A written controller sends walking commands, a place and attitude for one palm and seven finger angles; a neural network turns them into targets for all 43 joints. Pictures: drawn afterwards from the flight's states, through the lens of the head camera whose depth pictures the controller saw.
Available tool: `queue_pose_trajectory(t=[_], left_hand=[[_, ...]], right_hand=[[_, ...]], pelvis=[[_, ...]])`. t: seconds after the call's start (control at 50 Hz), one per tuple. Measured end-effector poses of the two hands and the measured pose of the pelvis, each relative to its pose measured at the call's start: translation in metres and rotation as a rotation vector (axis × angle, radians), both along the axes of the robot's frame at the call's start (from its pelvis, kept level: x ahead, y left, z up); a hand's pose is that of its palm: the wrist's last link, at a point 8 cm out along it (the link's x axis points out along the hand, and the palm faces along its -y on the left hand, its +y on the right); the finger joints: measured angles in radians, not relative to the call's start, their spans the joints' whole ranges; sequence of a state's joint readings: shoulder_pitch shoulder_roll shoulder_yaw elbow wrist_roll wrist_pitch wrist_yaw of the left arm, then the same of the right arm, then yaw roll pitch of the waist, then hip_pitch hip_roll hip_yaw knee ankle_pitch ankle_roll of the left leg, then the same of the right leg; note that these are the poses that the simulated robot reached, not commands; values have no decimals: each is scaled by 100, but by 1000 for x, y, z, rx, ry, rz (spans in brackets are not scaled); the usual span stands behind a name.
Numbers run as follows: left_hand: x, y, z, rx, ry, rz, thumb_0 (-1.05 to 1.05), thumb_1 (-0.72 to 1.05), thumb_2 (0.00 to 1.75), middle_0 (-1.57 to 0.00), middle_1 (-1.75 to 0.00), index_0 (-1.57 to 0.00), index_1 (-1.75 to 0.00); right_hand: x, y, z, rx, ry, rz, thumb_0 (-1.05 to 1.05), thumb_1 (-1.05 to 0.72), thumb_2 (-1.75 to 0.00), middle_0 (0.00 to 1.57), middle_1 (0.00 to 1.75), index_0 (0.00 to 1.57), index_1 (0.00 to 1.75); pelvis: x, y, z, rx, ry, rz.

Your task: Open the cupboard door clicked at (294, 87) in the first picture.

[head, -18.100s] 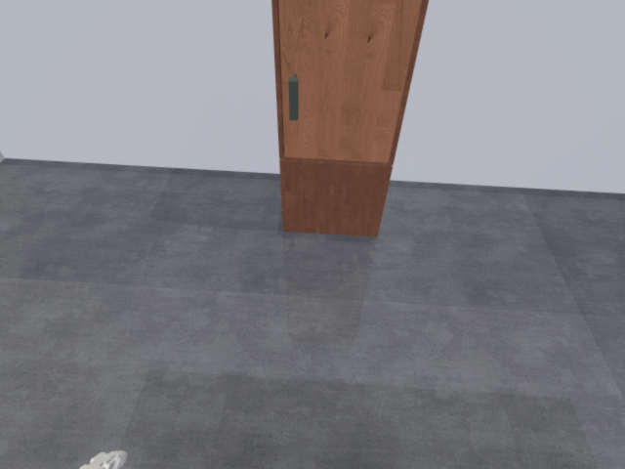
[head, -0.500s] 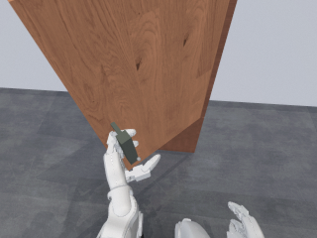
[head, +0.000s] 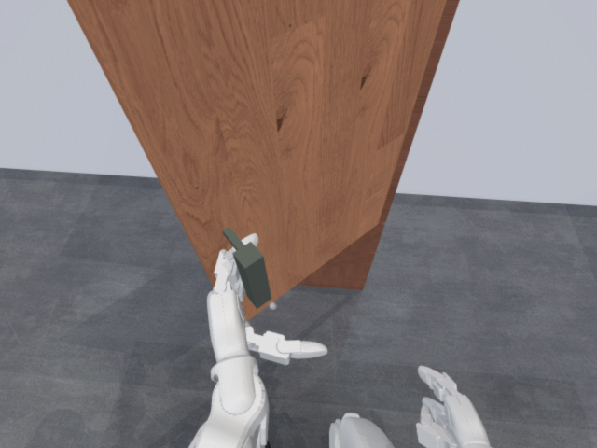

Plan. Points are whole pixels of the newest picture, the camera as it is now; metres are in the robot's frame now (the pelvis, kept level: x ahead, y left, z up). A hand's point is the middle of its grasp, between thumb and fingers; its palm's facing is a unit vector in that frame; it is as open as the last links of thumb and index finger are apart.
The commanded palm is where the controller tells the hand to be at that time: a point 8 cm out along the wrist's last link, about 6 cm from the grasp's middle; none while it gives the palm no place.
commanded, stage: slide the hand sideways off the handle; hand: left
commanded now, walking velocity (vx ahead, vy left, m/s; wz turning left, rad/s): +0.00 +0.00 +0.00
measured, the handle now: (245, 267) +0.35 +0.09 +0.03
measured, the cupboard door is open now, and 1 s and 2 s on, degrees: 44 48 48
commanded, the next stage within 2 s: draw the hand back to the body in 1.22 s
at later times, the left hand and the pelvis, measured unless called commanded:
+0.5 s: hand (262, 347) +0.25 +0.06 +0.02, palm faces -0.12 -0.99 +0.01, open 16.3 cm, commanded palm +0.22 +0.12 +0.02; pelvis -0.01 +0.03 -0.02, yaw -2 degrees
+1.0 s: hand (221, 377) +0.21 +0.10 +0.02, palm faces -0.08 -1.00 +0.00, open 16.2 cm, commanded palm +0.18 +0.16 +0.02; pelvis +0.00 +0.02 -0.02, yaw -1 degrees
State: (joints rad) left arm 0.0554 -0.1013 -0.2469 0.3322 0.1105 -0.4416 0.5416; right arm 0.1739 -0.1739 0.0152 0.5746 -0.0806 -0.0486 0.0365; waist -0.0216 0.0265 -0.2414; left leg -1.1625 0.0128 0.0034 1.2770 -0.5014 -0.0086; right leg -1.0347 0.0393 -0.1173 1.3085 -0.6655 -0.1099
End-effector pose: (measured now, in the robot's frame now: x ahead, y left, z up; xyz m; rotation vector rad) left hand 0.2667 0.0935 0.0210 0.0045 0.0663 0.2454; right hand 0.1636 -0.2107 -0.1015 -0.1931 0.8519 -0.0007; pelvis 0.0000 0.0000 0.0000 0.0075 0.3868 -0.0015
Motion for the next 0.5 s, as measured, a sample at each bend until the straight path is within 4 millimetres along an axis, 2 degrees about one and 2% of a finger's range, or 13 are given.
queue_pose_trajectory(t=[0.06,0.18,0.22,0.34,0.5], left_hand=[[-1,2,-1,7,-4,-20,-1,-50,30,-33,-56,-34,-60],[-10,13,-3,41,-68,-384,-1,-50,30,-24,-43,-20,-44],[-14,14,-2,9,-72,-451,-2,-50,30,-21,-39,-17,-40],[-25,11,1,-104,-42,-387,-2,-50,30,-16,-33,-16,-34],[-34,18,-4,-21,-80,-361,-1,-50,30,-15,-31,-16,-31]], right_hand=[[0,4,2,1,-7,8,1,-90,-90,20,30,20,30],[-6,2,-3,-6,5,-8,1,-90,-90,20,30,20,30],[-9,1,-4,-7,6,-29,1,-90,-90,20,30,20,30],[-17,6,0,-9,14,-57,1,-90,-90,20,30,20,30],[-14,20,-2,-2,13,-31,1,-90,-90,20,30,20,30]], pelvis=[[-2,3,-1,-4,-2,1],[-7,11,-10,-15,-3,8],[-9,16,-11,-21,-9,4],[-11,28,-9,-24,-17,-17],[-13,33,-17,-27,-8,-17]])
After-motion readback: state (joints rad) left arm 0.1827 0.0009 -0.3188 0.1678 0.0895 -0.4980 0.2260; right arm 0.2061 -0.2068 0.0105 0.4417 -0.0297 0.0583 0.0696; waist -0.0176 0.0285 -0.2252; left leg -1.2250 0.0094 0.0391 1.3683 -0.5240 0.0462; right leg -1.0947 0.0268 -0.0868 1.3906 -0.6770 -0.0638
